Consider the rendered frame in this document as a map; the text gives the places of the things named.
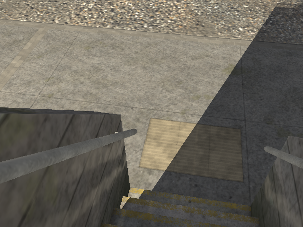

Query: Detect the stairs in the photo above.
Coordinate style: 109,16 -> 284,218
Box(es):
100,187 -> 259,227

